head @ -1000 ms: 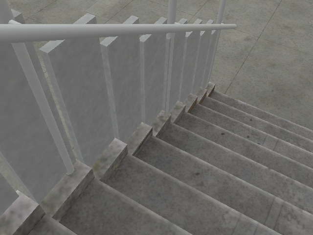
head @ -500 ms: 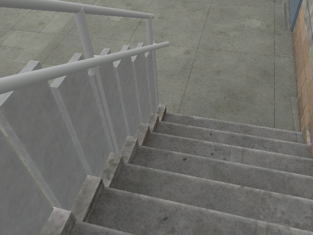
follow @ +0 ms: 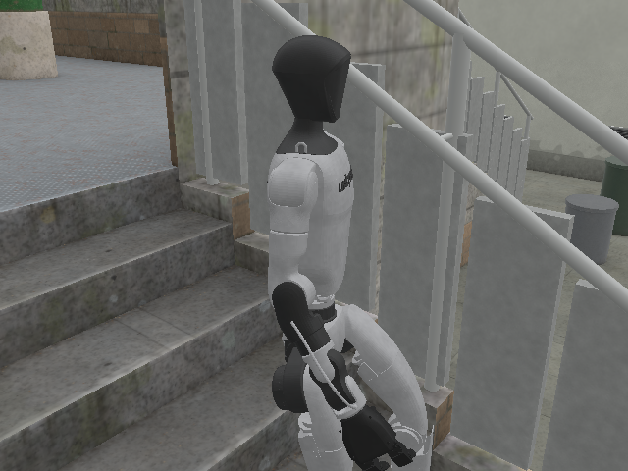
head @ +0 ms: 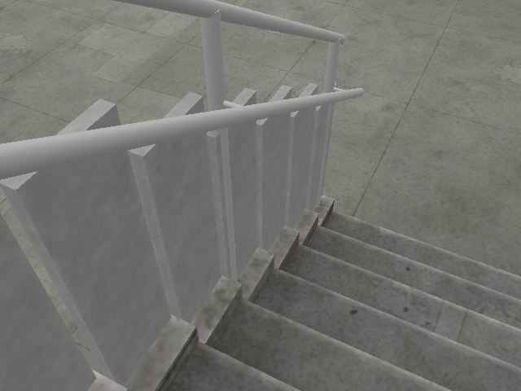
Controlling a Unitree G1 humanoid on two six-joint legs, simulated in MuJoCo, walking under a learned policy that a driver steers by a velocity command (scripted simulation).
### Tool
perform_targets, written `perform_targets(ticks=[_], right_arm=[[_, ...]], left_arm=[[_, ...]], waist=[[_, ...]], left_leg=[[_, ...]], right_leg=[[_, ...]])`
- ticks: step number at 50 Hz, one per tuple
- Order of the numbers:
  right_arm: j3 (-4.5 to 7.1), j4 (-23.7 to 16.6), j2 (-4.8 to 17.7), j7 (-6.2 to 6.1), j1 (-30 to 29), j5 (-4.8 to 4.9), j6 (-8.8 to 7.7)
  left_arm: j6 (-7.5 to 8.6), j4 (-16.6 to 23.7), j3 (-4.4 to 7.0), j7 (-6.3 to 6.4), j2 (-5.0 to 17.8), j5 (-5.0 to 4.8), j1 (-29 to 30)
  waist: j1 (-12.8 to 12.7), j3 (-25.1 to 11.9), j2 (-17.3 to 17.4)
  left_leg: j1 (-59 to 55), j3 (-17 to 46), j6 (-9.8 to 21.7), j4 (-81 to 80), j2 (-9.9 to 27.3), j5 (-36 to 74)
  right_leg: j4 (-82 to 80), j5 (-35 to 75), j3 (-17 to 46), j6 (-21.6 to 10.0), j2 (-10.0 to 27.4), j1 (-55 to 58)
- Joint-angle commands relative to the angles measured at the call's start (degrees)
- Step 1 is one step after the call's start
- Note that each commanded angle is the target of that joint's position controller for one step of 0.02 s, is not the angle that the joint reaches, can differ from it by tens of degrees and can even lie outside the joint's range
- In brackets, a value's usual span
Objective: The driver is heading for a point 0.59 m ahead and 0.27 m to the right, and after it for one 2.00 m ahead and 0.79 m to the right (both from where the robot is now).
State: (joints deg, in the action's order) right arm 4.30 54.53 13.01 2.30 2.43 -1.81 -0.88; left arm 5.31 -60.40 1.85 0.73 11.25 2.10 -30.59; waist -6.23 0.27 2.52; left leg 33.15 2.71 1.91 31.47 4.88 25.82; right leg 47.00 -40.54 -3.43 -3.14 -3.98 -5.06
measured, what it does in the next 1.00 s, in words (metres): goes down, turning right: left foot 0.17 m lower, then right foot 0.17 m lower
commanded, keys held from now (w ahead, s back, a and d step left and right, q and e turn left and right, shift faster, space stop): w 0.02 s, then w+e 0.98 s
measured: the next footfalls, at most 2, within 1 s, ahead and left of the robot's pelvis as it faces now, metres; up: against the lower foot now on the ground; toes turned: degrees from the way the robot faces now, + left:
left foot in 0.12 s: +0.24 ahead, +0.15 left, -0.17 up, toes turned +2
right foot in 0.66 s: +0.50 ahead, -0.14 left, -0.34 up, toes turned -25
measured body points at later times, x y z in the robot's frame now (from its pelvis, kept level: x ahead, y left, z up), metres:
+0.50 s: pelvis +0.30 +0.05 -0.17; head +0.31 +0.04 +0.28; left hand +0.50 +0.24 -0.29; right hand +0.14 -0.09 -0.32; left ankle +0.20 +0.15 -0.85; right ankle +0.47 -0.13 -0.86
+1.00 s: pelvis +0.61 -0.04 -0.36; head +0.63 -0.04 +0.09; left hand +0.62 +0.18 -0.51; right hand +0.67 -0.32 -0.47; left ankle +0.81 +0.01 -1.06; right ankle +0.46 -0.12 -1.02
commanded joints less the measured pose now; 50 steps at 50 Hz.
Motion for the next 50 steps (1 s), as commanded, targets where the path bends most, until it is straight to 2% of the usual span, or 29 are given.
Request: perform_targets(ticks=[1, 2, 3, 4, 6, 8, 9, 11, 13, 14, 15, 17, 20, 21, 24, 27, 29, 31, 33, 35, 36, 37, 38, 40, 42, 44, 46, 48, 50], right_arm=[[-0.78, -6.0, 0.8, 0.04, -10.3, 2.1, -1.12], [-1.13, -5.8, 0.8, -0.68, -9.1, 1.96, -1.44], [-4.41, -4.0, -1.4, 3.25, -0.3, -9.64, -1.61], [-3.01, -2.8, 0.3, 3.25, 3.2, -8.15, -1.03], [-0.46, 4.5, 9.2, 2.54, 23.8, -3.58, -2.49], [0.3, 5.3, 14.3, 3.25, 37.2, -3.02, -2.34], [-0.16, 5.0, 12.9, 3.69, 36.1, -3.83, -3.12], [-2.06, 4.8, 4.3, 3.48, 24.8, -4.83, -3.56], [-5.7, 1.1, -5.5, 1.53, 13.7, -6.12, -5.7], [-6.7, -0.5, -8.3, 0.24, 11.2, -4.04, -6.87], [-6.42, 1.5, -5.9, -0.39, 15.1, -3.01, -7.02], [-5.21, 2.0, -0.3, -0.66, 18.7, -4.88, -7.21], [-7.49, 6.1, -6.1, -3.14, 31.6, -4.65, -8.03], [-7.71, 7.8, -5.3, -2.96, 35.4, -6.52, -7.98], [-8.55, 5.4, -6.8, -1.64, 30.5, -6.91, -7.28], [-7.02, 6.4, -0.9, -2.54, 32.7, -3.23, -6.3], [-6.12, 9.0, -0.3, -3.92, 38.2, -3.42, -4.47], [-5.35, 10.2, 0.5, -4.12, 39.8, -4.35, -3.44], [-4.21, 10.2, 4.8, 0.13, 36.3, -7.38, -2.3], [-5.19, 4.6, -0.4, 6.57, 33.3, -4.36, -3.2], [-3.58, -2.3, 4.3, 6.65, 17.9, -2.34, -4.27], [-2.92, -6.9, 3.5, 4.71, 11.0, -1.19, -5.71], [-3.26, -8.7, 2.3, 2.72, 9.7, -2.1, -5.84], [-3.78, -6.7, -1.0, 0.01, 15.0, -4.02, -4.91], [-4.24, -5.1, -4.4, 0.46, 19.7, -4.16, -2.67], [-4.82, -2.2, -3.5, 1.74, 30.1, -3.97, -3.76], [-4.57, -6.4, 2.6, 1.07, 13.5, -4.69, -4.1], [-7.23, -9.2, 1.4, 0.13, -0.3, -4.37, -4.0], [-7.58, -8.4, -0.2, 1.16, 5.6, -3.32, -2.28]], left_arm=[[-0.47, 0.6, 0.52, -0.12, 3.9, 1.25, -3.6], [-0.96, 0.3, 0.4, 0.36, 3.5, 1.27, -3.9], [-0.58, -4.2, -2.15, -3.0, 2.2, 3.96, -9.0], [-0.39, -2.4, 0.0, -4.42, 8.3, 2.77, -4.9], [-1.87, -4.1, 0.68, -8.7, 10.5, 4.83, -3.1], [-0.4, -6.2, -1.23, -9.36, 0.8, 2.62, -14.5], [1.01, 1.7, -0.94, -8.8, 4.1, 0.78, -2.1], [2.13, 4.6, -0.84, -5.49, 5.9, -0.14, 8.2], [1.52, 4.8, -0.98, -4.88, 4.3, 3.33, 9.2], [0.92, 3.6, -0.73, -5.51, 2.1, 4.29, 10.6], [0.11, 3.6, -0.2, -5.93, 1.8, 4.15, 10.0], [0.22, 2.7, -1.15, -6.73, 0.4, 4.99, 3.5], [1.0, 6.8, -1.43, -5.68, 1.4, 3.69, 17.0], [0.55, 7.0, -2.27, -5.5, 1.0, 2.75, 18.0], [-1.42, 11.8, -1.47, -5.82, 3.1, 3.21, 26.1], [-1.97, 13.5, -0.85, -5.78, 5.7, 4.13, 32.0], [-2.07, 13.8, -1.42, -5.33, 4.4, 3.75, 35.7], [-1.26, 11.0, -0.67, -4.31, 5.4, 2.69, 33.4], [0.5, 0.7, 2.22, -3.08, 10.6, 1.73, 4.6], [-0.9, -7.9, 5.18, -3.17, 19.5, 1.99, -22.0], [-0.98, -7.5, 5.23, -1.75, 17.7, 2.65, -21.5], [-0.35, -4.8, 4.55, -2.05, 16.0, 2.52, -12.8], [-0.57, -1.7, 2.27, -2.84, 9.5, 1.81, -1.2], [0.27, 5.3, -1.16, -3.08, 2.7, 2.2, 15.8], [1.71, 7.5, -1.35, -3.49, 5.8, 1.15, 20.4], [2.78, 8.8, -0.78, -4.38, 10.9, 2.58, 15.2], [4.51, 2.3, -2.43, -2.53, 5.6, 1.65, -1.7], [3.77, 2.1, -4.29, -0.52, -1.1, 1.37, -7.8], [1.46, 6.2, -4.15, -2.88, 7.9, 5.85, 1.4]], waist=[[-4.5, 11.5, -5.6], [-4.4, 12.1, -5.3], [-0.5, 10.0, -1.8], [1.7, 7.7, -2.5], [8.7, -1.3, 5.4], [11.1, -21.2, 13.4], [14.9, -15.5, 10.6], [12.3, -0.1, -4.5], [3.7, 6.1, -3.0], [3.5, 5.4, -3.2], [3.3, 4.8, -0.4], [1.5, 0.0, 1.9], [9.2, 1.2, -2.9], [9.1, 2.3, -2.7], [6.6, 6.2, 1.2], [9.6, 12.1, -0.2], [13.4, 11.6, -0.4], [14.0, 7.6, -1.6], [1.4, 1.3, -5.4], [-8.0, -24.8, -21.2], [-11.7, -16.8, -11.9], [-7.0, -6.9, -6.8], [-0.7, -1.5, 0.9], [9.0, 8.6, 0.6], [12.4, 5.7, -3.6], [13.5, 1.2, -5.4], [3.7, 2.3, -3.4], [-3.3, 0.2, 1.4], [4.8, 3.6, -5.2]], left_leg=[[-0.4, -3.6, 0.6, -8.4, -0.5, -0.7], [-2.5, -2.7, 0.9, -12.0, 0.5, 0.3], [-5.9, 4.9, 2.3, -16.8, 6.7, -2.6], [-8.8, -1.1, 1.3, -15.0, 3.4, -7.6], [-46.0, -5.1, 1.2, -10.8, 0.1, -7.6], [-77.3, 6.7, 18.0, 13.1, 14.3, 22.0], [-71.5, 22.1, 22.8, 3.0, 19.7, 4.4], [-41.4, 17.0, 17.0, -10.0, 19.0, -32.2], [-16.1, 7.7, 14.7, -12.1, 15.0, -19.2], [-8.6, 2.0, 13.9, -14.3, 11.7, -21.2], [-6.6, 1.1, 14.8, -14.5, 11.3, -19.8], [-5.9, -0.7, 14.8, -7.8, 11.4, -12.8], [-22.4, -3.5, 10.1, 2.6, 10.2, -26.5], [-18.0, -4.4, 8.9, 5.1, 10.0, -31.3], [3.3, -7.3, 6.8, -0.2, 8.0, -40.4], [-15.6, -2.4, 6.1, 7.3, 12.4, -41.3], [-26.0, 0.6, 6.5, 10.9, 14.2, -33.8], [-28.7, -3.3, 4.5, 19.5, 11.2, -25.6], [-9.9, -10.2, 1.9, 43.7, 6.8, -22.2], [23.1, -9.4, -4.3, 94.0, -2.5, -77.6], [34.1, -7.2, -4.2, 92.7, -1.3, -79.1], [38.0, -5.4, -4.3, 85.3, -1.2, -73.9], [32.9, -0.5, -1.5, 63.8, 2.3, -64.4], [10.6, 3.7, 2.9, 44.2, 7.2, -47.8], [-10.2, -2.4, 2.1, 30.6, 2.5, -30.3], [-19.1, -6.8, -1.2, 40.5, -2.1, -20.2], [12.1, 4.2, -4.7, 23.7, 2.8, -9.5], [15.4, 5.7, -4.7, -5.1, 4.6, -0.5], [-20.4, -4.0, -5.2, 4.5, -0.2, 0.0]], right_leg=[[-7.0, 26.6, 13.9, -8.4, 10.5, -4.7], [-4.6, 29.9, 14.8, -8.5, 10.5, -3.8], [5.0, 21.4, 19.4, -8.3, 13.0, -3.0], [6.3, 27.4, 17.4, -9.5, 11.9, -0.2], [26.0, 29.2, 11.6, -5.1, 5.0, -18.8], [69.2, -4.4, 8.8, 0.5, -1.6, -41.1], [71.2, -3.2, 8.2, 1.9, -2.4, -57.5], [62.0, 14.6, 11.1, -1.7, 7.0, -56.6], [32.2, 33.7, 14.4, -4.7, 14.3, -41.3], [17.6, 39.6, 13.5, -5.0, 14.7, -32.8], [13.8, 39.6, 10.2, -4.9, 11.9, -29.9], [19.0, 40.9, 8.4, -4.2, 10.3, -25.7], [-8.2, 69.4, 12.7, -2.0, 14.4, -44.1], [-10.7, 81.3, 11.4, -1.5, 14.4, -39.2], [-4.6, 73.3, 3.1, -3.1, 10.3, -16.9], [-15.2, 59.2, 4.8, -2.9, 11.5, -30.5], [-22.9, 52.0, 3.6, -1.9, 10.9, -33.4], [-27.5, 54.0, -1.1, -1.0, 9.0, -24.4], [-29.8, 68.1, -5.6, -3.7, 5.8, 13.1], [-5.3, 103.5, 12.8, -22.4, 22.4, 60.2], [-9.2, 93.2, 17.0, -19.7, 23.3, 53.6], [-13.7, 73.9, 18.8, -19.0, 22.9, 39.1], [-18.1, 45.6, 19.3, -15.7, 22.3, 21.8], [-24.8, 40.0, 15.9, -16.2, 21.6, -21.6], [-24.8, 32.4, 11.4, -15.9, 13.7, -42.7], [-12.1, 39.2, 11.5, -16.2, 10.1, -49.8], [0.0, 28.4, 21.1, -13.4, 13.0, -18.3], [8.0, 13.5, 22.1, -9.2, 10.7, -9.6], [4.1, 3.2, 22.2, -10.7, 9.1, -42.9]])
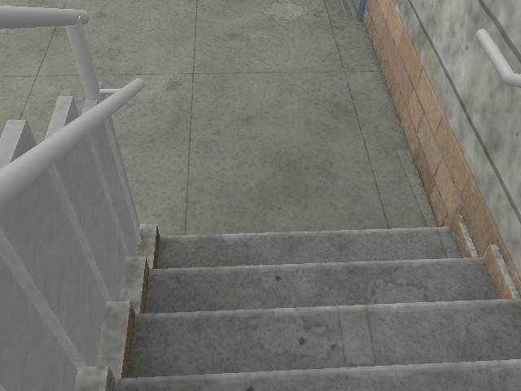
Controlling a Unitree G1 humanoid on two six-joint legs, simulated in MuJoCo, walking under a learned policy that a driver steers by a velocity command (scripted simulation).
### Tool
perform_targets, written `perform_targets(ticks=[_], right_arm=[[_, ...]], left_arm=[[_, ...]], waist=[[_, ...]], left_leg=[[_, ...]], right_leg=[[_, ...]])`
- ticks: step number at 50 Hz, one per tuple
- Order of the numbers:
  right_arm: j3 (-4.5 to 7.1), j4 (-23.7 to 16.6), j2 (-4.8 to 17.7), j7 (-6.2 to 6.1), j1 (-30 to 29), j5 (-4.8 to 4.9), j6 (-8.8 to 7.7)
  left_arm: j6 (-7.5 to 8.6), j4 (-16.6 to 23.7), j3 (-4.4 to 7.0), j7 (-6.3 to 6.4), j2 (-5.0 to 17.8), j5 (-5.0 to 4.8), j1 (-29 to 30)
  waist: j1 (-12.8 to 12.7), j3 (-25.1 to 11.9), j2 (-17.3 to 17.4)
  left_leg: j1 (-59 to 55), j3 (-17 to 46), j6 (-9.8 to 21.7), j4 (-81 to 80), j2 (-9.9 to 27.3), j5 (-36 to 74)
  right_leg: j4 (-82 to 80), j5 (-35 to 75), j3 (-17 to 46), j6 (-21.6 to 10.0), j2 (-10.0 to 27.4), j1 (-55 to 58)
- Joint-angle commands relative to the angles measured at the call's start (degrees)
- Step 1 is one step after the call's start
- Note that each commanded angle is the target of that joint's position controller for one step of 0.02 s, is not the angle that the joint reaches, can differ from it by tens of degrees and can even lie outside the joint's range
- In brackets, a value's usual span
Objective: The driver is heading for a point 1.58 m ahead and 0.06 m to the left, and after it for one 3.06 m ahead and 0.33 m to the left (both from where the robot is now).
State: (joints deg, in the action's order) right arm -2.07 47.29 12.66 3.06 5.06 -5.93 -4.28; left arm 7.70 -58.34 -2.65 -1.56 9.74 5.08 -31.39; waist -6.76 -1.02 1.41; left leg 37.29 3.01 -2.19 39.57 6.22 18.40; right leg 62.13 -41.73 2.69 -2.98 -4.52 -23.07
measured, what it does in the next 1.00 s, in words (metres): goes down: left foot 0.17 m lower, then right foot 0.17 m lower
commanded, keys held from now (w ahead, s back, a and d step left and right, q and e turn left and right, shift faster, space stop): w+e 0.12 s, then w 0.88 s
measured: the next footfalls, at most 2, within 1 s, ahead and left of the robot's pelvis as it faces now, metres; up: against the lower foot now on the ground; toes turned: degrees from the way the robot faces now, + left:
left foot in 0.08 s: +0.16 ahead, +0.15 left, -0.17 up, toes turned +0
right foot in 0.76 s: +0.53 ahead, -0.14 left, -0.34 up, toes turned -16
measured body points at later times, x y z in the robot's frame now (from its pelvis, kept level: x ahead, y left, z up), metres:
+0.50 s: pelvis +0.24 +0.07 -0.13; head +0.23 +0.06 +0.32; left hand +0.37 +0.26 -0.26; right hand +0.09 -0.10 -0.28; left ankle +0.12 +0.15 -0.82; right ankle +0.38 -0.15 -0.72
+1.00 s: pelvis +0.50 -0.04 -0.27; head +0.51 -0.05 +0.18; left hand +0.51 +0.22 -0.41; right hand +0.53 -0.31 -0.42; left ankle +0.60 +0.10 -0.92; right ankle +0.49 -0.13 -0.99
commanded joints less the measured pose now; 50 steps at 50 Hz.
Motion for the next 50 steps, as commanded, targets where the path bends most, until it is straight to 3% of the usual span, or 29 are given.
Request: perform_targets(ticks=[1, 3, 4, 5, 6, 7, 8, 9, 11, 13, 16, 18, 21, 24, 27, 30, 32, 34, 36, 37, 38, 39, 40, 41, 43, 46, 48, 49, 50], right_arm=[[-0.56, -1.0, 1.2, 0.21, 10.0, 0.94, 1.27], [3.96, 3.3, 12.7, -0.9, 23.5, 2.99, 0.56], [7.04, 5.6, 19.3, -1.15, 29.9, 0.86, -0.4], [7.46, 4.7, 23.3, -0.7, 30.5, -1.77, -1.45], [6.66, 3.0, 19.8, 0.52, 31.8, -3.26, -1.36], [6.37, 5.2, 19.2, 1.94, 31.7, -2.03, -0.62], [4.54, 4.8, 13.5, 2.44, 25.8, -0.46, -1.06], [2.54, 3.3, 6.5, 1.84, 19.2, 0.31, -2.21], [1.0, 4.6, -0.7, 0.52, 15.4, 0.67, -3.95], [1.07, 6.0, 1.2, -1.48, 16.9, 1.4, -6.36], [2.24, 10.5, 7.6, -0.64, 26.2, 0.52, -4.58], [2.0, 12.1, 6.2, 0.3, 25.5, -1.25, -2.72], [1.56, 12.7, 4.1, 0.62, 26.1, -0.45, -1.83], [-0.14, 16.3, -0.9, -2.68, 33.0, -1.27, -3.09], [-1.74, 14.3, -4.4, -4.61, 32.6, 1.38, -4.2], [-0.11, 9.9, 3.6, -2.27, 26.6, 1.06, -3.54], [0.4, 10.4, 3.7, -2.63, 28.4, 1.91, -2.89], [0.86, 11.3, 3.3, -3.29, 31.4, 2.71, -1.9], [1.88, 12.3, 6.4, -2.23, 28.7, 0.14, -0.61], [5.08, 11.7, 9.9, -5.25, 26.3, 5.44, 2.0], [5.62, 11.2, 10.6, -5.57, 26.8, 6.27, 2.25], [5.17, 11.1, 1.1, -5.49, 34.5, 7.9, 2.5], [4.13, 8.6, 1.4, -5.98, 34.6, 9.39, 1.49], [4.67, 6.8, 3.8, -5.97, 26.9, 9.44, 1.38], [4.87, 6.5, 3.1, -5.53, 20.3, 5.33, 2.38], [4.76, 4.7, 0.6, -4.21, 14.6, 3.54, 4.54], [4.48, 8.1, -1.1, -3.37, 19.5, 2.26, 5.02], [4.86, 10.9, -0.1, -3.25, 25.4, 3.34, 5.1], [4.84, 10.6, 1.1, -2.83, 23.1, 3.7, 5.28]], left_arm=[[-1.67, 7.8, 1.19, -1.45, 12.5, 2.82, 7.9], [-1.53, 9.5, 1.72, -3.04, 13.8, 2.43, 9.0], [-2.64, 6.6, 1.77, -5.37, 12.3, 1.62, 4.8], [-2.0, 5.9, 0.32, -6.32, 2.1, -1.44, -13.9], [-1.87, 5.7, -0.19, -6.81, 2.0, -3.03, -19.7], [-2.29, 11.0, 1.31, -5.37, 7.3, -3.9, -5.8], [-2.69, 11.9, 1.18, -3.22, 7.4, -3.33, -0.1], [-3.39, 13.6, 0.09, -2.12, 4.6, -2.49, 2.6], [-3.5, 10.7, -0.13, -1.54, 2.5, -1.53, -1.7], [-3.91, 10.0, 1.01, -1.75, 4.8, -1.74, 1.4], [-3.94, 8.9, 2.36, -1.79, 5.5, -1.11, 5.8], [-3.77, 8.7, 1.66, -1.63, 4.2, -0.51, 7.4], [-4.26, 9.1, 1.3, -1.68, 4.6, -0.56, 10.0], [-4.6, 11.6, -0.57, -2.84, 2.6, -0.79, 14.6], [-3.68, 13.0, -0.14, -3.38, 6.2, 0.15, 21.6], [-4.44, 14.6, -0.17, -4.21, 6.3, -0.46, 26.4], [-5.08, 16.2, 0.9, -3.87, 8.8, 0.35, 30.9], [-4.42, 16.0, 0.68, -3.16, 7.2, 0.55, 33.7], [-4.42, 11.2, 0.85, -2.61, 7.1, 1.07, 23.4], [-2.53, 5.1, 3.12, 0.66, 8.2, -7.84, 9.9], [-2.35, 1.1, 4.29, 1.5, 12.5, -6.54, -0.6], [-3.04, -1.6, 5.43, 1.66, 16.8, -6.07, -6.5], [-4.3, -0.9, 7.16, 1.88, 18.8, -6.92, -8.1], [-5.59, 1.2, 6.94, 1.94, 15.9, -7.14, -4.3], [-5.87, 4.3, 5.3, 2.43, 9.1, -5.04, 3.5], [-3.77, 2.5, 5.21, 2.55, 7.9, -3.74, 9.4], [-3.63, 2.3, 6.37, 2.59, 12.3, -3.52, 9.6], [-3.63, 3.5, 6.79, 1.79, 12.4, -3.01, 11.5], [-3.88, 5.5, 6.8, 0.97, 11.7, -4.6, 13.8]], waist=[[10.8, 4.8, -5.7], [17.4, 4.8, 2.2], [18.6, 1.7, 6.8], [7.1, -15.3, 16.0], [6.4, -19.6, 10.4], [9.8, -8.8, 7.9], [7.0, 0.3, 3.8], [2.9, 3.2, -1.9], [-1.8, 8.2, -4.3], [2.3, 6.1, -1.5], [5.4, 4.2, 2.1], [4.5, 1.9, -0.7], [5.7, 1.8, -3.0], [9.0, 2.6, -2.0], [11.3, 5.0, -1.7], [11.3, 5.1, 0.2], [12.8, 9.9, 0.8], [14.0, 13.0, 2.6], [10.6, 9.9, 1.2], [5.3, 7.5, 0.7], [1.5, -2.6, -5.4], [6.4, -10.8, -17.9], [2.4, -21.5, -17.9], [-0.4, -23.4, -16.3], [2.6, -8.1, -7.4], [10.1, 8.5, -5.0], [11.8, 1.8, -8.6], [13.2, -2.9, -10.2], [12.9, -2.6, -10.9]], left_leg=[[-37.0, -6.7, -0.6, 1.5, -3.7, -2.8], [-50.7, -6.1, 2.2, -12.7, -3.5, -5.0], [-51.0, -0.8, 9.4, -15.6, 1.6, -8.1], [-66.8, 3.8, 16.1, 8.2, 11.1, 40.0], [-68.4, 17.4, 21.7, 5.6, 19.0, 45.5], [-58.1, 27.3, 21.1, -4.1, 21.8, 17.1], [-44.5, 28.5, 17.9, -8.9, 21.8, -4.3], [-33.7, 21.4, 14.4, -11.5, 18.3, -11.4], [-14.8, 10.7, 11.2, -14.5, 10.9, -11.0], [-9.9, 7.6, 12.7, -16.9, 8.8, -12.5], [-22.5, 8.6, 15.9, -13.9, 10.9, -2.2], [-31.5, 6.9, 15.2, -10.9, 10.1, 6.6], [-33.5, 3.7, 15.8, -10.2, 8.5, 4.1], [-39.1, 1.5, 14.7, -7.6, 6.6, -4.9], [-31.7, -2.1, 14.3, -4.8, 1.1, -19.4], [-5.8, -7.2, 14.8, -6.1, -1.1, -33.4], [-20.4, -2.1, 14.4, -1.1, 3.7, -28.9], [-34.0, 1.9, 13.1, 3.6, 5.5, -25.0], [-37.2, 4.8, 12.5, 13.5, 7.1, -15.7], [-33.0, -2.3, 12.6, 31.3, 1.6, -10.7], [-25.5, -6.3, 11.1, 49.7, -4.5, -25.9], [2.5, -3.6, 7.1, 72.3, -9.8, -73.6], [14.1, 1.5, 7.6, 79.9, -9.3, -69.0], [20.0, -0.6, 7.3, 76.5, -6.2, -61.2], [16.0, -0.2, 6.7, 64.1, -2.8, -51.2], [1.1, 1.2, 3.0, 29.8, -0.6, -30.6], [-8.8, -2.9, 2.5, 23.3, -2.9, -24.4], [-11.0, -4.4, 3.2, 28.9, -3.6, -17.0], [-11.7, -4.4, 4.1, 27.8, -3.0, -17.4]], right_leg=[[-9.4, 2.3, 16.6, -10.5, 9.1, -33.6], [7.7, 0.1, 14.7, -4.7, 4.2, -29.2], [29.0, 11.9, 13.6, 0.3, 1.2, -22.3], [57.4, 0.0, 5.9, 0.8, -0.1, -34.6], [66.5, 3.1, 6.9, 2.1, -0.3, -45.9], [67.7, 8.1, 6.2, 3.4, 1.8, -56.4], [64.9, 18.2, 8.6, 3.6, 6.3, -59.0], [53.7, 24.7, 9.0, 2.9, 10.5, -53.0], [34.9, 38.3, 8.3, 1.5, 14.4, -41.8], [18.8, 44.7, 8.1, 2.3, 13.0, -36.2], [19.4, 44.8, 9.9, 2.4, 9.0, -46.0], [21.2, 46.2, 12.0, 1.4, 9.3, -52.7], [20.7, 44.7, 8.5, 2.9, 11.1, -53.3], [11.8, 52.0, 7.9, 3.8, 14.1, -56.6], [-5.1, 64.2, 1.3, 2.7, 14.4, -46.7], [-15.3, 68.6, -6.2, 2.7, 10.0, -9.4], [-27.6, 63.2, -4.8, 1.4, 10.9, -17.9], [-41.0, 58.8, -3.9, -0.8, 11.4, -22.6], [-44.2, 59.2, 0.0, -1.5, 13.4, -10.1], [-52.3, 63.0, -4.3, -1.0, 9.9, 6.1], [-45.1, 74.2, -9.2, 0.6, 9.9, 24.8], [-18.0, 105.5, 0.6, -2.4, 21.2, 53.1], [-14.2, 97.6, 10.1, -10.7, 26.4, 62.1], [-25.7, 66.9, 17.4, -14.2, 29.5, 57.4], [-37.7, 39.1, 18.4, -15.2, 28.9, 29.4], [-41.4, 41.1, 7.7, -10.4, 22.3, -6.3], [-38.6, 53.0, 3.3, -10.0, 19.8, -7.6], [-34.9, 57.4, 2.5, -10.3, 20.2, -5.3], [-36.4, 55.4, 1.3, -10.4, 20.0, -7.2]])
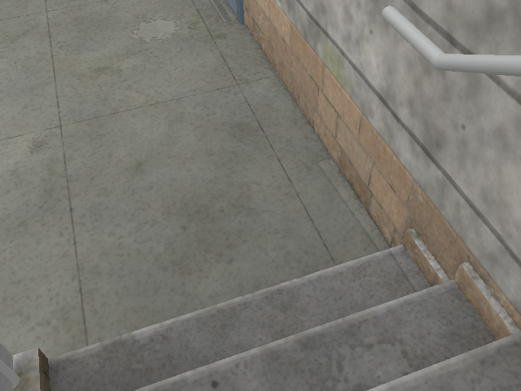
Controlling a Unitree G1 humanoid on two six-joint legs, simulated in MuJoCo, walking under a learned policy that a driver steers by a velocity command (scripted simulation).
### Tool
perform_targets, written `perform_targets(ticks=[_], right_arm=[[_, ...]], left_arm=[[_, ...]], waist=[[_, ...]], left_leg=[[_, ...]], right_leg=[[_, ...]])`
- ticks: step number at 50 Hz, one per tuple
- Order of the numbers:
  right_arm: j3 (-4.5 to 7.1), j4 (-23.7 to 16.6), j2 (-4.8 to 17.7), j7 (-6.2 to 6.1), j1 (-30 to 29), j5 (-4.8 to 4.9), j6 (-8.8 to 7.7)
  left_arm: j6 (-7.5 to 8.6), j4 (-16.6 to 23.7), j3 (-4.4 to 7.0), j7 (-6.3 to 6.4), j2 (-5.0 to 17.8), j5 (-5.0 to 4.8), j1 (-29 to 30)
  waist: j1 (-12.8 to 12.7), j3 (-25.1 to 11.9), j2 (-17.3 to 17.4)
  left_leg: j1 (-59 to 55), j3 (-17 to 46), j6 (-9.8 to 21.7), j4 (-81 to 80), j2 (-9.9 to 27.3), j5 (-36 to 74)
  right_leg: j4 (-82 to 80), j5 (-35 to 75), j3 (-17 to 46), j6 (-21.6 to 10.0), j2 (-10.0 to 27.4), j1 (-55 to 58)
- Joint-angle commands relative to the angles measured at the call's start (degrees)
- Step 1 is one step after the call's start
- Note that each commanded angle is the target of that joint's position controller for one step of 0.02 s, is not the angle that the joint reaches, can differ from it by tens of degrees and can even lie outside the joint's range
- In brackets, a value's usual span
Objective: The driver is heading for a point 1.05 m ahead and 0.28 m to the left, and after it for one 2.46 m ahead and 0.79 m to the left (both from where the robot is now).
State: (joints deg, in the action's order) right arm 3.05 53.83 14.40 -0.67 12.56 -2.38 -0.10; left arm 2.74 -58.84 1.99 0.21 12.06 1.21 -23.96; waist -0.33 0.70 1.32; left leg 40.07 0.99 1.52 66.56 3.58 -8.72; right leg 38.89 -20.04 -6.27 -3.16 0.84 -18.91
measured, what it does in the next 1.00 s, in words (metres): goes down: left foot 0.17 m lower, then right foot 0.17 m lower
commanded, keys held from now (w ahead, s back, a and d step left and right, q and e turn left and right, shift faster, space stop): w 1.00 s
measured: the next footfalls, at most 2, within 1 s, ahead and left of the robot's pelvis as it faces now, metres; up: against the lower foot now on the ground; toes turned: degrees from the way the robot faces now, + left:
left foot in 0.32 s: +0.28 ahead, +0.17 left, -0.17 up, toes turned +4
right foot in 0.96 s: +0.67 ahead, +0.00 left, -0.34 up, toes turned -3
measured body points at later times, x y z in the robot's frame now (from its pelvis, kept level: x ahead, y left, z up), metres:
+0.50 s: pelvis +0.24 +0.10 -0.18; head +0.23 +0.13 +0.27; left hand +0.29 +0.35 -0.33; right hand +0.18 -0.14 -0.31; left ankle +0.24 +0.17 -0.89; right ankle +0.27 -0.04 -0.68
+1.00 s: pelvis +0.54 +0.07 -0.32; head +0.57 +0.06 +0.13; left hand +0.74 +0.27 -0.43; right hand +0.38 -0.13 -0.45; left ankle +0.29 +0.18 -0.80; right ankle +0.63 +0.00 -1.06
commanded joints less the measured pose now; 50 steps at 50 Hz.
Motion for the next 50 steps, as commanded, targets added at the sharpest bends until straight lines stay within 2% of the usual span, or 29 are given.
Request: perform_targets(ticks=[1, 3, 5, 11, 13, 15, 16, 17, 18, 19, 20, 21, 22, 24, 25, 27, 29, 31, 34, 36, 37, 40, 43, 45, 46, 47, 48, 49, 50], right_arm=[[0.79, 0.3, 1.3, 0.95, 6.2, 0.2, 0.56], [1.54, -2.2, 2.4, 1.05, -1.4, -0.59, -0.17], [1.7, -3.6, 1.6, 1.78, -3.5, -0.56, -0.23], [0.77, -7.3, -0.7, 2.82, -13.1, 1.63, -0.44], [1.5, -4.9, 0.6, 2.39, -6.2, 3.03, -1.04], [2.96, 3.6, 2.7, 2.26, 13.4, 1.9, -1.13], [3.61, 7.0, 5.4, 2.31, 22.7, 1.28, -0.98], [2.92, 7.6, 9.3, 3.55, 27.2, 0.87, -1.6], [2.73, 7.2, 9.7, 4.15, 28.1, 3.23, -0.81], [4.08, 7.9, 13.1, 3.78, 29.8, 4.06, -0.62], [2.19, 6.6, 6.8, 2.06, 24.4, 4.18, -0.41], [1.23, 5.7, 5.2, 1.39, 20.2, 2.47, -1.24], [-0.03, 5.1, 1.9, 1.52, 16.2, 0.69, -2.18], [-1.14, 5.1, -0.3, 1.52, 11.5, 0.24, -4.13], [-1.48, 4.1, 0.1, 0.98, 8.1, 1.16, -5.1], [-0.72, 4.6, 3.2, 0.14, 11.5, 1.41, -5.33], [0.13, 5.4, 4.7, -0.24, 16.1, 2.41, -4.48], [-0.38, 7.4, 0.4, -0.71, 22.1, 2.64, -3.8], [-0.2, 8.1, -0.4, -1.54, 30.0, 0.24, -4.07], [-0.61, 9.0, -1.3, -2.13, 33.0, 0.07, -4.69], [-1.03, 8.0, -2.6, -2.33, 30.7, 0.42, -4.92], [-1.35, 6.8, -1.6, -1.91, 25.4, 0.12, -4.89], [-1.58, 8.3, -1.9, -1.72, 26.0, 1.24, -5.12], [-0.88, 8.3, 0.3, -1.5, 26.3, -0.51, -3.43], [-0.68, 8.8, 0.7, -1.65, 26.7, -0.81, -2.6], [0.04, 8.9, 1.9, -1.11, 25.7, 0.1, -2.6], [0.23, 8.8, 2.3, -0.75, 25.0, 0.97, -2.51], [0.22, 8.2, -2.0, -1.63, 30.8, 3.37, -2.72], [-0.28, 6.8, -0.4, -2.69, 32.6, 5.39, -3.27]], left_arm=[[1.72, 3.7, 2.41, -0.63, 6.9, -2.16, 2.5], [1.24, 2.5, 2.5, 0.17, 6.3, -1.62, -2.4], [1.07, 2.4, 2.31, 1.28, 5.2, -1.42, -1.2], [-0.54, 2.5, 2.3, 2.88, 6.6, 1.07, -5.6], [-1.57, 1.0, 2.84, 3.72, 7.2, 2.21, -5.7], [-1.77, 1.0, 2.81, 3.85, 7.6, 1.76, -3.4], [-1.94, -0.1, 2.75, 3.29, 6.0, 0.76, -3.9], [-1.16, 0.7, 2.55, 2.54, 1.3, -0.6, -7.5], [0.16, 3.0, 2.54, 3.15, 1.5, -1.62, -7.1], [0.5, 7.1, 1.59, 3.97, 1.4, -1.21, 0.2], [-0.63, 7.0, 1.86, 4.19, 2.9, 0.83, 8.7], [-1.38, 7.2, 1.71, 3.73, 2.3, 1.18, 10.0], [-2.7, 5.1, 1.77, 3.09, 2.9, 0.89, 7.0], [-2.96, 4.1, 1.45, 1.57, 0.9, 1.02, 6.5], [-2.53, 5.9, 0.99, 1.15, 0.6, 1.55, 10.3], [-3.01, 6.1, 0.82, 0.88, 0.7, 2.52, 12.0], [-4.34, 3.0, 1.63, 0.58, 1.8, 1.06, 7.5], [-4.62, 4.3, 2.08, -0.12, 2.5, 0.42, 15.9], [-3.33, 6.2, 2.4, -0.82, 1.4, 0.08, 27.5], [-2.22, 7.1, 2.16, -1.53, 0.1, -0.19, 30.4], [-1.38, 8.1, 1.69, -2.16, -0.2, 0.26, 33.7], [-0.7, 8.9, 0.5, -3.86, -2.0, -0.46, 34.2], [0.98, 11.6, 0.08, -2.71, 0.0, -1.04, 36.0], [0.77, 8.2, -0.02, -1.08, 0.9, -0.74, 27.9], [0.5, 6.2, 0.39, -0.52, 1.6, -0.86, 19.0], [-0.03, 3.4, 1.34, -0.23, 3.4, -0.86, 8.5], [0.14, -0.3, 2.04, -0.51, 6.6, 0.74, 0.0], [0.01, -1.3, 2.95, -1.08, 11.0, 1.36, -6.4], [-0.23, -0.9, 2.67, -1.97, 10.4, -0.45, -8.4]], waist=[[3.5, -1.0, -8.1], [0.2, 2.0, -5.7], [1.1, 3.0, -5.3], [-7.4, 8.6, -3.0], [-5.4, 7.8, -2.7], [4.0, 1.5, 3.4], [8.2, -4.4, 9.4], [6.1, -8.8, 16.4], [4.7, -11.2, 15.9], [6.8, -12.3, 17.8], [6.2, -1.2, 5.8], [4.7, 2.4, 9.0], [0.9, 5.5, 5.0], [-4.0, 7.7, 0.1], [-5.6, 9.1, 1.0], [-4.3, 5.8, 4.7], [-4.2, 1.9, 6.3], [-0.9, 5.4, 3.6], [5.5, 9.0, -0.3], [6.9, 9.1, 1.9], [6.8, 8.5, -1.5], [7.6, 11.0, -2.2], [10.4, 12.9, 0.7], [9.9, 9.4, 1.2], [6.2, 5.0, 2.9], [-0.1, -1.6, 0.4], [-3.1, -5.1, -3.4], [-1.9, -14.2, -12.7], [-3.7, -22.3, -9.4]], left_leg=[[-5.2, 2.8, 1.4, -5.4, 1.2, 21.5], [4.5, 6.6, 2.2, -11.3, 1.3, 25.1], [0.0, 5.6, 1.6, -19.3, 1.7, 34.4], [-11.8, 0.9, 1.3, -39.1, 1.9, 26.4], [-18.8, 0.6, 1.9, -44.5, 3.2, 26.2], [-39.7, -5.8, 2.5, -49.5, -0.5, 26.6], [-51.5, -4.4, 3.8, -44.3, 2.3, 27.1], [-62.2, 3.8, 4.8, -20.9, 8.9, 43.1], [-62.1, 13.1, 4.2, -23.5, 14.7, 42.6], [-61.8, 29.0, 12.8, -39.8, 23.7, 4.8], [-51.0, 28.7, 12.5, -47.2, 21.6, -11.9], [-40.7, 29.3, 14.3, -47.0, 22.0, -10.4], [-29.9, 24.4, 12.8, -44.6, 17.8, -7.7], [-17.0, 16.1, 8.3, -43.2, 10.8, -10.7], [-9.2, 13.3, 7.8, -45.9, 8.6, -5.5], [-8.1, 10.9, 10.0, -48.6, 7.5, 8.2], [-18.4, 10.5, 9.8, -44.9, 9.1, 18.7], [-31.7, 11.9, 10.1, -42.1, 8.8, 9.0], [-42.6, 14.5, 11.8, -38.1, 8.3, -5.3], [-44.3, 15.2, 11.3, -33.9, 8.3, -0.2], [-40.3, 12.4, 10.3, -31.6, 6.8, -3.4], [-23.0, 9.7, 8.3, -31.2, 3.1, -4.4], [-26.6, 7.4, 7.6, -25.2, 2.0, 4.9], [-34.5, 6.5, 8.2, -15.2, 1.0, 15.2], [-36.0, 7.4, 9.3, -5.2, 1.9, 22.5], [-34.0, 5.3, 8.8, 6.9, 0.1, 23.5], [-20.5, 1.2, 8.0, 24.6, -4.5, -1.0], [2.7, 0.9, 4.7, 47.6, -9.0, -47.9], [9.8, 5.6, 5.2, 46.9, -6.1, -42.4]], right_leg=[[-12.6, 20.4, 13.3, -9.6, 13.8, -5.8], [-10.3, 4.9, 17.7, -10.5, 15.0, 0.9], [-6.4, -7.3, 15.4, -8.6, 13.2, -2.7], [2.0, -4.1, 13.4, -6.3, 12.2, -2.5], [13.0, 2.9, 13.4, -6.4, 12.1, 0.2], [34.3, 6.1, 6.3, -6.0, 6.8, -4.0], [58.4, -13.3, 3.0, -5.2, 0.2, -11.1], [85.9, -37.9, 7.3, -3.9, -5.9, -30.5], [91.4, -31.9, 10.7, -4.8, -3.8, -41.8], [92.6, -25.8, 8.4, -4.0, -4.9, -54.5], [85.0, -17.7, 7.4, -3.3, -1.4, -59.5], [80.8, -10.7, 9.7, -3.0, 0.3, -54.8], [73.1, -5.6, 11.6, -3.1, 2.2, -47.1], [57.5, 6.7, 12.1, -2.3, 2.3, -40.4], [42.8, 14.0, 10.3, -0.2, 2.7, -33.6], [26.7, 25.1, 7.0, 0.9, 2.1, -21.2], [28.1, 32.0, 7.8, 0.1, 2.6, -20.4], [21.8, 32.8, 10.8, -1.0, 5.1, -31.7], [10.7, 35.0, 11.4, -0.7, 3.3, -41.9], [7.6, 34.4, 11.5, -0.4, 2.7, -42.7], [1.6, 41.7, 9.3, 0.4, 3.0, -37.1], [-5.4, 47.2, 3.7, 0.3, 0.6, -15.9], [-14.8, 45.4, 3.1, 0.7, 1.0, -11.0], [-20.5, 39.9, 2.4, -0.5, 1.1, -6.3], [-24.2, 39.1, 4.9, -1.8, 2.6, 1.4], [-29.0, 43.7, 4.3, -1.8, 3.5, 14.7], [-22.8, 52.8, 3.8, -2.8, 5.5, 30.1], [4.9, 81.3, 13.7, -8.0, 17.8, 54.8], [6.0, 80.3, 21.4, -12.2, 24.1, 60.1]])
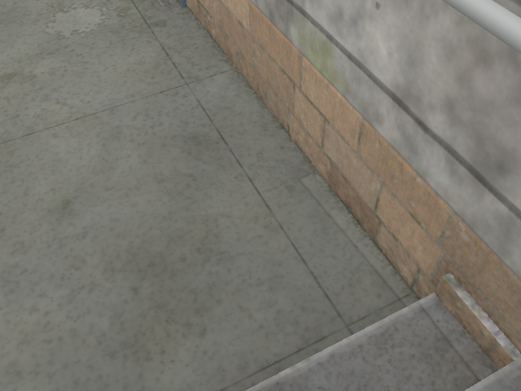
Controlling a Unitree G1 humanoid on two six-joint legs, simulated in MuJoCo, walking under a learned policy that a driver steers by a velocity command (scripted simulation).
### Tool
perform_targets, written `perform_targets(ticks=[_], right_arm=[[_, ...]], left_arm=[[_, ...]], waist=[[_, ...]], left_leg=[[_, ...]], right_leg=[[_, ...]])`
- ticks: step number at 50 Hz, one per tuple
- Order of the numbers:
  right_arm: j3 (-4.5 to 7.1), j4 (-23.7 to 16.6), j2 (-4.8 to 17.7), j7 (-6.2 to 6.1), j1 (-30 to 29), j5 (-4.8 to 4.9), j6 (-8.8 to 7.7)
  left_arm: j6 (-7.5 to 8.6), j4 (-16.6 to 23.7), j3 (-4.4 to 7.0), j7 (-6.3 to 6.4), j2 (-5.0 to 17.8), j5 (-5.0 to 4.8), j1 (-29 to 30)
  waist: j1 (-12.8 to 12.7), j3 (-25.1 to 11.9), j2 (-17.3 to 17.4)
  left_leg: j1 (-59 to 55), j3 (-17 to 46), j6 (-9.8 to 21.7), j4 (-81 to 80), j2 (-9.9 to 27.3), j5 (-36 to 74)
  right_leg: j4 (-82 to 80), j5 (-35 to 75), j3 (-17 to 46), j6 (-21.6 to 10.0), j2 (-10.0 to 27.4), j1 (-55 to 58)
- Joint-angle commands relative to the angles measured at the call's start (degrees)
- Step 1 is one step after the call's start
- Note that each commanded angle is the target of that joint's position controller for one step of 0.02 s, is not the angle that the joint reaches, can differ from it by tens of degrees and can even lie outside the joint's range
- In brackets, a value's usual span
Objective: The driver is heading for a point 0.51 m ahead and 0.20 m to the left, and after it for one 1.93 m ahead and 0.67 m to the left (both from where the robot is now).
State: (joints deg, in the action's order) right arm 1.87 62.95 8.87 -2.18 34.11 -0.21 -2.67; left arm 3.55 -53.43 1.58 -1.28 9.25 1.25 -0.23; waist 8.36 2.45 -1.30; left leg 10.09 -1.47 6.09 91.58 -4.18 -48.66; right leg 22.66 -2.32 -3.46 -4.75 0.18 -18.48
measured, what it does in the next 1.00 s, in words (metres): goes down, turning left: left foot 0.17 m lower, then right foot 0.17 m lower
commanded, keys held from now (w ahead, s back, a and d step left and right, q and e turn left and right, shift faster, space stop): w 0.10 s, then w+q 0.90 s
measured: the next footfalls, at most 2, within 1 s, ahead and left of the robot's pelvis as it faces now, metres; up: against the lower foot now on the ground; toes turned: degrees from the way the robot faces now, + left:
left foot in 0.52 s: +0.38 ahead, +0.16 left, -0.17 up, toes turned +13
right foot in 0.90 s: +0.72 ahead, -0.01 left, -0.34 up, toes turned +21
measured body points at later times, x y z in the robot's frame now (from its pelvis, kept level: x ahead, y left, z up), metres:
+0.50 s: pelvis +0.29 +0.03 -0.13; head +0.30 +0.04 +0.32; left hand +0.12 +0.18 -0.27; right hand +0.49 -0.16 -0.24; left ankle +0.36 +0.16 -0.87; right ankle +0.09 -0.08 -0.73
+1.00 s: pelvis +0.62 +0.06 -0.36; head +0.63 +0.06 +0.09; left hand +0.63 +0.33 -0.48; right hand +0.69 -0.18 -0.50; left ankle +0.44 +0.16 -0.80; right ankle +0.69 -0.02 -1.08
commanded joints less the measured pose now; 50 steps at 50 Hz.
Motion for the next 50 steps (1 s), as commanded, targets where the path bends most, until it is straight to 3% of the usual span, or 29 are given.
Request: perform_targets(ticks=[1, 2, 4, 6, 7, 9, 10, 12, 16, 23, 25, 26, 27, 28, 29, 30, 32, 33, 35, 36, 37, 39, 43, 44, 45, 46, 47, 49, 50], right_arm=[[1.05, -5.8, 7.1, -1.22, 3.0, 2.25, -0.2], [1.52, -5.7, 7.9, -0.87, -3.8, 0.14, 0.07], [2.57, -5.5, 7.4, 0.08, -5.0, -3.67, 0.67], [1.8, -5.6, 2.0, 0.86, -7.0, -3.47, 2.57], [-0.48, -4.7, -1.0, 5.8, -7.2, -5.98, -1.3], [-1.37, -2.9, -0.3, 8.11, -1.4, -7.41, -3.01], [-1.74, -5.0, 0.5, 8.06, -6.9, -7.98, -3.29], [-1.41, -7.6, 4.6, 6.82, -16.2, -6.0, -2.81], [-2.08, -10.9, 5.2, 7.23, -23.0, -6.45, -1.66], [-1.67, -15.8, 8.2, 6.93, -36.2, -5.19, -1.7], [-0.15, -7.6, 9.8, 5.83, -15.1, -5.09, -2.76], [2.32, -1.9, 14.1, 5.07, 1.4, -5.16, -3.52], [3.3, 1.3, 18.0, 5.19, 13.8, -6.37, -2.88], [4.84, 2.4, 20.7, 4.7, 18.5, -6.33, -3.14], [5.11, 2.4, 19.5, 3.79, 19.2, -6.42, -3.85], [3.52, -0.1, 14.6, 4.24, 8.3, -5.11, -3.91], [-2.04, -7.3, 2.2, 5.27, -16.1, -5.18, -4.41], [-2.35, -10.8, 3.7, 5.41, -22.9, -3.62, -4.86], [-0.86, -9.9, 9.9, 6.68, -20.4, -3.07, -5.31], [-0.48, -12.1, 12.1, 6.83, -22.1, -4.46, -6.02], [-0.92, -13.7, 9.8, 5.55, -21.4, -5.72, -7.35], [-1.3, -12.8, 9.3, 3.73, -15.1, -4.87, -7.88], [-1.15, -9.9, 13.5, 5.23, -2.5, -2.44, -3.58], [-1.39, -10.1, 13.9, 6.08, -3.3, -4.18, -2.58], [0.13, -8.3, 7.2, 2.13, -3.4, 3.3, -1.39], [-1.23, -5.1, 2.5, 2.12, 6.0, 4.01, -1.65], [-1.58, -7.8, 2.9, 1.34, 6.0, 6.42, -2.08], [-1.08, -17.2, 4.0, -0.63, -12.4, 7.25, -1.81], [-0.53, -19.8, 5.3, -1.78, -21.7, 6.63, -0.48]], left_arm=[[-1.21, -5.7, 3.73, 0.17, 13.5, -1.62, -28.6], [-1.13, -4.0, 2.79, 0.81, 9.1, 0.01, -24.1], [-0.02, -4.1, 1.8, 1.87, 6.1, 0.55, -20.8], [1.06, -5.9, 1.82, 2.28, 6.5, -0.85, -21.1], [3.27, -4.7, 1.15, -1.61, 6.3, 6.96, -24.0], [3.41, -4.1, 0.16, -2.03, 2.9, 8.55, -20.4], [3.95, -5.4, -1.61, -1.17, -1.9, 7.93, -22.0], [4.57, -7.9, -3.16, 0.08, -2.1, 5.95, -28.0], [3.73, -9.1, -4.04, -0.79, 0.8, 6.44, -31.9], [2.53, -9.5, -2.67, 1.88, 6.3, 2.93, -36.5], [0.94, -8.9, -1.64, -0.42, 8.9, 4.46, -31.7], [0.53, -9.3, -1.04, -2.5, 11.2, 5.76, -31.5], [0.47, -9.8, -1.7, -5.14, 3.4, 5.08, -39.7], [1.63, -1.7, -1.83, -6.55, 4.4, 3.36, -28.7], [3.46, 6.2, -0.86, -6.09, 7.2, 1.63, -12.3], [4.61, 10.1, -0.48, -4.54, 7.8, 0.7, -6.6], [3.93, 7.3, -1.17, -0.99, 4.8, 4.93, -12.9], [3.22, 5.0, -1.12, -0.06, 4.4, 5.63, -15.5], [1.53, 5.7, -2.08, -0.49, 1.4, 5.22, -17.6], [1.72, 4.4, -2.91, -1.16, 1.1, 5.29, -24.7], [2.01, 4.0, -3.44, -1.75, 2.2, 5.24, -21.5], [1.93, 6.3, -3.1, -1.05, 7.2, 4.11, -13.4], [0.65, 8.3, -2.54, -2.45, 10.5, 3.97, -4.0], [1.28, 6.1, -0.75, -2.04, 13.6, 3.18, -9.4], [1.61, 5.1, 1.98, -0.81, 13.9, -5.56, -16.9], [1.22, 0.8, 2.23, -0.17, 15.9, -4.49, -29.6], [0.41, -1.3, 3.6, -0.39, 18.3, -4.32, -36.6], [-0.78, -3.3, 4.68, -0.43, 18.4, -3.54, -35.2], [-0.67, -1.7, 2.23, 0.43, 11.2, -1.32, -29.7]], waist=[[-13.1, -23.5, -9.5], [-12.5, -13.1, -2.3], [-8.4, -3.2, 2.0], [-5.2, 2.8, -0.2], [-7.8, 3.3, -2.7], [-5.3, 1.0, 0.1], [-8.0, 0.7, 1.3], [-10.2, -1.3, 3.4], [-9.9, 4.0, 1.0], [-13.8, 8.9, -0.4], [-5.1, 5.1, 3.6], [1.4, 1.4, 8.3], [0.6, -16.7, 21.4], [6.2, -23.7, 14.6], [10.8, -14.2, 6.7], [5.6, -8.2, -2.1], [-8.7, 7.5, -3.6], [-10.7, 10.2, 0.7], [-13.1, 3.7, 4.2], [-15.7, 2.1, 2.4], [-11.2, 0.7, -1.1], [-6.2, 2.1, -1.9], [-3.6, 6.4, 0.2], [-5.9, 2.7, 1.7], [-9.1, -2.9, -2.7], [-10.8, -16.1, -12.8], [-14.0, -24.0, -12.9], [-15.8, -18.0, -8.2], [-15.5, -9.2, 0.1]], left_leg=[[47.6, 5.1, -0.4, 20.4, 4.0, 3.7], [48.6, 3.8, -1.0, 11.7, 5.7, 10.7], [38.5, 8.6, -1.9, -6.2, 8.7, 27.6], [26.0, 6.5, -5.0, -22.9, 8.4, 34.9], [27.4, 8.8, -2.6, -22.4, 10.1, 48.7], [27.4, 10.0, -1.8, -22.9, 9.9, 56.3], [37.0, 17.5, -1.3, -34.2, 11.8, 64.8], [37.7, 15.5, -3.2, -48.6, 11.7, 79.1], [21.2, 6.5, -3.2, -47.7, 10.3, 78.3], [21.4, 2.1, -2.5, -67.6, 9.8, 54.4], [-3.2, -0.4, -1.7, -73.9, 7.9, 59.3], [-22.1, -4.7, 1.2, -76.8, 6.1, 71.6], [-53.3, 7.4, 17.0, -53.7, 17.5, 110.2], [-66.3, 18.1, 20.9, -50.1, 21.2, 114.8], [-64.0, 22.4, 19.8, -53.5, 22.8, 96.8], [-49.9, 23.3, 15.9, -58.2, 24.7, 71.7], [-0.1, 17.8, 11.7, -67.0, 20.1, 45.7], [21.1, 14.4, 13.4, -72.1, 17.1, 44.6], [36.6, 14.6, 12.8, -68.0, 11.7, 38.3], [45.3, 12.4, 11.6, -61.2, 9.1, 38.8], [37.0, 11.4, 9.0, -56.1, 5.5, 29.8], [32.0, 10.3, 5.4, -46.2, 3.1, 14.5], [13.9, 27.8, 7.3, -37.3, 7.9, 16.6], [15.6, 27.6, 5.5, -30.4, 6.8, 22.9], [17.1, 21.6, 2.1, -13.2, 0.4, 16.6], [38.4, 17.0, -1.4, 10.7, -3.7, -6.1], [53.0, 14.6, -4.2, 31.9, -1.7, -3.6], [67.6, 6.1, -5.7, 32.6, 4.4, 14.2], [67.5, 4.6, -5.6, 30.6, 6.2, 20.4]], right_leg=[[11.5, 27.1, 26.0, -16.7, 26.8, 54.0], [3.5, 6.1, 24.2, -15.1, 22.3, 40.3], [2.3, 11.4, 21.5, -12.6, 20.5, 16.1], [-0.3, 15.8, 13.6, -9.7, 14.1, -2.8], [-2.8, 7.4, 10.3, -12.2, 12.1, -7.8], [1.5, 1.3, 12.3, -12.5, 12.9, -11.3], [1.6, 0.3, 13.2, -11.7, 13.5, -3.3], [8.0, -4.5, 8.0, -10.8, 12.0, 1.0], [9.8, -14.2, 5.2, -8.1, 10.1, -12.5], [23.0, -2.6, 8.1, -4.3, 13.5, 7.9], [41.0, 5.3, 4.3, -2.6, 12.7, 0.5], [58.1, 6.1, 0.3, 0.0, 8.2, -5.6], [92.7, -42.9, -5.0, 6.6, -0.1, -26.5], [102.0, -48.4, 1.1, 8.3, -1.6, -43.1], [101.0, -48.9, 2.5, 10.4, -1.0, -60.0], [84.0, -41.2, 5.9, 8.2, 2.8, -60.3], [51.1, -17.1, 13.3, 0.6, 11.4, -37.2], [38.8, -7.4, 9.7, 0.6, 10.6, -20.5], [39.7, -1.4, 4.4, 2.3, 6.6, -1.3], [44.4, 7.4, 0.8, 3.1, 4.1, 8.5], [32.1, 26.1, 9.0, 4.7, 6.5, 1.3], [11.6, 35.7, 6.1, 7.0, 6.0, 1.5], [-11.1, 25.6, 4.7, 5.2, 5.5, 1.3], [-5.7, 27.3, 3.6, 3.5, 5.5, 12.0], [-3.8, 38.2, 10.8, 1.2, 9.8, 16.9], [18.0, 56.8, 9.1, -1.0, 15.8, 46.1], [21.9, 46.5, 18.4, -5.0, 25.5, 55.4], [2.7, -8.3, 33.4, -11.0, 30.5, 44.4], [-4.4, -17.1, 33.4, -10.8, 29.4, 32.4]])
Keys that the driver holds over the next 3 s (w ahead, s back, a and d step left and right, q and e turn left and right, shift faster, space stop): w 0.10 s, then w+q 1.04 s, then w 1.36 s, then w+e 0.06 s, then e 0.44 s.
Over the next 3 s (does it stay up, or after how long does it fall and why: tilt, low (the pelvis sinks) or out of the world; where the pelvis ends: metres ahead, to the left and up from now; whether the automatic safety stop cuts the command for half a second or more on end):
stays up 1.46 0.62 -0.36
